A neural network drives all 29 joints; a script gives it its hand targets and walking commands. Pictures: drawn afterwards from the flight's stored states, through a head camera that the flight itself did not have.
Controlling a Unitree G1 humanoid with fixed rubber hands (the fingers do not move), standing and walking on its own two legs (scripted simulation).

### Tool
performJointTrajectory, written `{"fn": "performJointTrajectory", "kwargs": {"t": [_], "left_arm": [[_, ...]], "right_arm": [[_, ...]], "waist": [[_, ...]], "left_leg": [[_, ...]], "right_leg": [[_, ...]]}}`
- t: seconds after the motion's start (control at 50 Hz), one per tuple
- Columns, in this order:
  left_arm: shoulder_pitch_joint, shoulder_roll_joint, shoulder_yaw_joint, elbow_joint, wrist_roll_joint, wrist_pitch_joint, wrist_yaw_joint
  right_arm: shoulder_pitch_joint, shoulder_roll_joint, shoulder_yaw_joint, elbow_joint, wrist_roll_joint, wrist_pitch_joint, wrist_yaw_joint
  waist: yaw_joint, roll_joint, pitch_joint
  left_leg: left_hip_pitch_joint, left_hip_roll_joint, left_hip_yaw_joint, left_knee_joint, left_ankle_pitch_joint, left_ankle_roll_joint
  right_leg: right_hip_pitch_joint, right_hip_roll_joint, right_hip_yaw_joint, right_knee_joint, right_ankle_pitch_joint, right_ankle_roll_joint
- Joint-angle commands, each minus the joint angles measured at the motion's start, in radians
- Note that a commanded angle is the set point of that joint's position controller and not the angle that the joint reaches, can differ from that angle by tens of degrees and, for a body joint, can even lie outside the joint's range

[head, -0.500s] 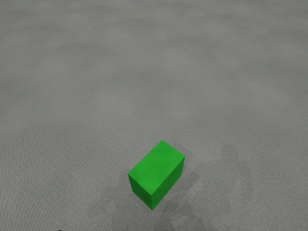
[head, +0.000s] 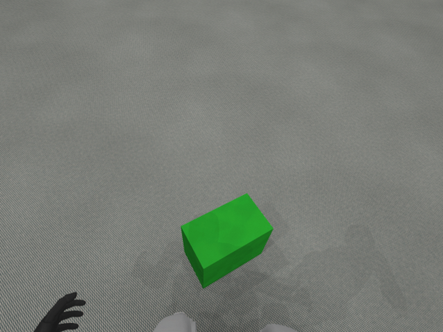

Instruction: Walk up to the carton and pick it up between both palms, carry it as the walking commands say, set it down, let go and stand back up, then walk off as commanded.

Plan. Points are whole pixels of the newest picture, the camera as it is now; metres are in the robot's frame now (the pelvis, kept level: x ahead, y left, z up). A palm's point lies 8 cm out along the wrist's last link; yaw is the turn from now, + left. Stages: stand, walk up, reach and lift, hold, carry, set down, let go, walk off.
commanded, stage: walk up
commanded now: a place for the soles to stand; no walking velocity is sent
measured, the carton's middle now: (225, 241) +0.51 -0.03 -0.60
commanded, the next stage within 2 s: none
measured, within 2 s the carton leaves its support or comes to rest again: neither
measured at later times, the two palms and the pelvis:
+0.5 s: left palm out of the picture +0.06 +0.12 -0.14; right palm out of the picture +0.24 -0.55 -0.09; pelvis +0.05 -0.23 -0.04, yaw +16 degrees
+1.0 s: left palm out of the picture -0.08 +0.05 -0.07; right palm (437, 245) +0.31 -0.49 -0.11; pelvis +0.06 -0.27 +0.00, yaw +32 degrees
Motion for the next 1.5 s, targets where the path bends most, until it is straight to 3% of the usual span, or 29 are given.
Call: {"fn": "performJointTrajectory", "kwargs": {"t": [0.0,0.08,0.28,0.32,0.34,0.36,0.38,0.42,0.5,0.64,0.7,0.74,0.8,0.88,0.9,0.92,0.94,0.98,1.08,1.18,1.2,1.22,1.24,1.26,1.32,1.36,1.4,1.44,1.48], "left_arm": [[-0.109,0.234,0.054,-0.143,-0.001,0.023,0.024],[-0.031,0.242,0.068,-0.087,-0.015,0.005,0.022],[-0.012,0.228,0.084,-0.09,-0.05,-0.002,0.006],[0.168,0.248,0.105,-0.018,-0.044,-0.015,0.016],[0.254,0.282,0.115,0.017,-0.037,-0.03,0.027],[0.236,0.375,0.117,-0.011,-0.02,-0.037,0.035],[0.029,0.424,0.127,-0.057,-0.031,-0.035,0.039],[-0.12,0.382,0.123,-0.064,-0.044,-0.038,0.043],[-0.07,0.311,0.075,0.015,-0.038,-0.069,0.073],[0.175,0.364,0.048,0.112,-0.076,-0.142,0.136],[0.102,0.313,0.017,0.092,-0.074,-0.15,0.134],[0.026,0.264,-0.004,0.086,-0.074,-0.146,0.133],[-0.056,0.282,-0.005,0.102,-0.07,-0.155,0.135],[0.225,0.246,-0.009,0.184,-0.072,-0.199,0.144],[0.322,0.29,0.007,0.213,-0.06,-0.21,0.151],[0.339,0.387,0.034,0.197,-0.036,-0.212,0.16],[0.28,0.4,0.036,0.19,-0.05,-0.204,0.159],[0.167,0.337,0.014,0.144,-0.058,-0.204,0.156],[0.107,0.345,0.008,0.112,-0.038,-0.203,0.145],[0.042,0.28,-0.011,0.106,-0.045,-0.158,0.114],[0.052,0.235,-0.032,0.111,-0.045,-0.146,0.113],[0.064,0.17,-0.046,0.112,-0.056,-0.138,0.112],[0.071,0.185,-0.04,0.109,-0.07,-0.131,0.112],[0.073,0.263,-0.02,0.149,-0.072,-0.128,0.118],[0.211,0.245,-0.008,0.252,-0.062,-0.144,0.116],[0.126,0.307,-0.009,0.25,-0.053,-0.151,0.12],[-0.011,0.287,-0.027,0.22,-0.061,-0.142,0.116],[-0.009,0.214,-0.052,0.227,-0.082,-0.143,0.115],[0.093,0.208,-0.051,0.289,-0.085,-0.145,0.122]], "right_arm": [[0.203,-0.384,-0.104,-0.077,0.003,-0.025,-0.066],[0.051,-0.319,-0.088,-0.125,-0.024,-0.038,-0.063],[0.0,-0.356,-0.077,-0.216,-0.051,-0.021,-0.041],[-0.115,-0.311,-0.058,-0.249,-0.047,-0.007,-0.025],[-0.124,-0.229,-0.028,-0.252,-0.04,0.001,-0.023],[-0.108,-0.147,-0.005,-0.278,-0.024,0.009,-0.032],[-0.068,-0.201,-0.026,-0.293,-0.015,0.011,-0.052],[-0.056,-0.261,-0.046,-0.22,-0.008,0.011,-0.03],[-0.022,-0.213,-0.047,-0.182,-0.009,0.021,0.035],[-0.15,-0.184,-0.043,-0.246,-0.04,0.038,0.093],[-0.112,-0.205,-0.055,-0.22,-0.025,0.039,0.106],[-0.051,-0.235,-0.067,-0.218,-0.031,0.055,0.112],[-0.028,-0.253,-0.067,-0.223,-0.041,0.07,0.104],[-0.228,-0.178,-0.034,-0.263,-0.01,0.07,0.097],[-0.306,-0.136,-0.014,-0.292,0.0,0.071,0.104],[-0.292,-0.088,0.003,-0.309,0.011,0.066,0.108],[-0.285,-0.132,-0.013,-0.299,-0.011,0.075,0.096],[-0.2,-0.168,-0.029,-0.233,-0.008,0.078,0.104],[-0.173,-0.171,-0.035,-0.181,-0.007,0.083,0.139],[-0.058,-0.166,-0.041,-0.071,-0.009,0.062,0.126],[-0.055,-0.179,-0.045,-0.065,-0.015,0.059,0.114],[-0.082,-0.218,-0.038,-0.081,-0.029,0.045,0.099],[-0.148,-0.252,-0.034,-0.112,-0.03,0.034,0.088],[-0.228,-0.285,-0.031,-0.128,-0.021,0.041,0.089],[-0.324,-0.189,0.001,-0.116,-0.008,0.056,0.092],[-0.292,-0.131,0.009,-0.081,0.004,0.063,0.094],[-0.212,-0.15,0.006,-0.029,-0.003,0.049,0.093],[-0.239,-0.165,0.012,-0.002,-0.017,0.035,0.088],[-0.322,-0.167,0.02,-0.03,-0.005,0.038,0.089]], "waist": [[-0.061,-0.017,-0.109],[0.002,0.149,-0.051],[0.0,0.348,-0.109],[0.125,0.259,-0.205],[0.188,0.065,-0.218],[0.189,-0.271,-0.192],[0.08,-0.262,-0.193],[0.025,-0.119,-0.091],[0.013,-0.121,-0.058],[0.065,-0.132,-0.163],[-0.006,-0.032,-0.218],[-0.075,0.195,-0.188],[-0.121,0.122,-0.085],[0.046,0.096,-0.112],[0.128,0.002,-0.142],[0.157,-0.235,-0.136],[0.113,-0.176,-0.063],[0.017,-0.032,0.012],[0.016,-0.151,-0.001],[-0.036,-0.106,-0.1],[-0.046,-0.021,-0.096],[-0.047,0.187,-0.067],[-0.029,0.219,-0.071],[-0.025,0.168,-0.066],[0.064,0.125,-0.124],[0.018,-0.03,-0.054],[-0.043,-0.027,-0.043],[-0.019,0.155,-0.075],[0.033,0.146,-0.16]], "left_leg": [[0.36,0.416,-0.947,-0.559,-0.075,0.09],[0.195,0.282,-0.616,-0.361,0.056,0.189],[-0.032,0.178,-0.447,-0.194,0.331,0.194],[-0.178,0.07,-0.338,-0.015,0.289,0.122],[-0.301,-0.04,-0.244,0.261,0.226,0.06],[-0.472,-0.159,-0.137,0.462,-0.251,0.002],[-0.384,-0.063,-0.204,0.58,-0.251,0.022],[-0.261,0.007,-0.151,0.54,-0.152,0.016],[-0.175,0.014,-0.124,0.361,-0.133,-0.008],[-0.227,-0.023,-0.214,0.104,-0.133,0.021],[0.057,-0.05,-0.223,0.012,0.038,0.068],[0.204,0.016,-0.507,-0.26,-0.228,0.166],[0.248,0.201,-0.834,-0.376,-0.027,0.317],[0.085,0.096,-0.515,-0.149,0.436,0.222],[-0.102,-0.01,-0.354,0.019,0.451,0.119],[-0.325,-0.158,-0.237,0.266,0.297,0.024],[-0.376,-0.109,-0.255,0.284,-0.163,0.012],[-0.293,-0.065,-0.287,0.336,-0.136,0.006],[-0.129,-0.003,-0.183,0.185,-0.028,-0.017],[0.272,-0.059,-0.067,-0.109,0.045,-0.001],[0.333,-0.041,-0.158,-0.184,-0.034,0.008],[0.259,0.121,-0.46,-0.401,-0.194,0.065],[0.192,0.222,-0.736,-0.536,-0.337,0.151],[0.04,0.269,-0.742,-0.519,-0.318,0.231],[-0.098,0.127,-0.412,-0.286,-0.179,0.118],[-0.055,-0.003,-0.209,-0.106,-0.073,0.02],[0.091,0.0,-0.191,-0.207,0.01,-0.001],[0.146,0.076,-0.334,-0.293,0.144,0.046],[0.163,0.14,-0.38,-0.275,0.247,0.113]], "right_leg": [[-0.468,-0.035,0.322,0.439,-0.061,-0.041],[-0.415,-0.09,0.307,0.434,-0.009,-0.008],[-0.197,-0.024,0.186,0.212,-0.119,0.016],[0.105,0.038,0.114,-0.039,0.004,-0.004],[0.201,0.004,0.236,-0.17,-0.027,-0.032],[0.152,-0.266,0.645,-0.389,-0.046,-0.114],[-0.011,-0.389,0.887,-0.545,-0.193,-0.239],[-0.171,-0.337,0.752,-0.515,-0.344,-0.232],[-0.153,-0.3,0.591,-0.382,-0.328,-0.218],[0.233,-0.481,0.629,-0.208,0.599,-0.314],[-0.017,-0.344,0.364,-0.139,0.366,-0.168],[-0.265,-0.127,0.138,0.021,-0.061,-0.036],[-0.41,-0.041,0.146,0.192,-0.254,0.015],[-0.044,-0.009,0.154,-0.134,0.059,-0.017],[0.167,-0.072,0.282,-0.285,0.098,-0.061],[0.299,-0.274,0.64,-0.457,0.046,-0.175],[0.246,-0.425,0.785,-0.49,0.061,-0.263],[0.122,-0.377,0.645,-0.479,0.103,-0.269],[-0.066,-0.271,0.428,-0.487,-0.13,-0.207],[-0.244,-0.153,0.202,-0.274,-0.223,-0.105],[-0.314,-0.106,0.171,-0.152,-0.257,-0.086],[-0.357,-0.047,0.114,0.045,-0.154,-0.035],[-0.336,0.025,0.158,0.119,-0.134,-0.006],[-0.196,0.0,0.207,0.126,-0.154,0.007],[0.077,0.004,0.198,-0.184,-0.026,-0.034],[-0.064,-0.113,0.477,-0.392,-0.097,-0.103],[-0.13,-0.119,0.435,-0.323,0.078,-0.106],[-0.12,-0.017,0.259,-0.17,0.252,-0.047],[-0.008,0.009,0.22,-0.166,0.25,-0.017]]}}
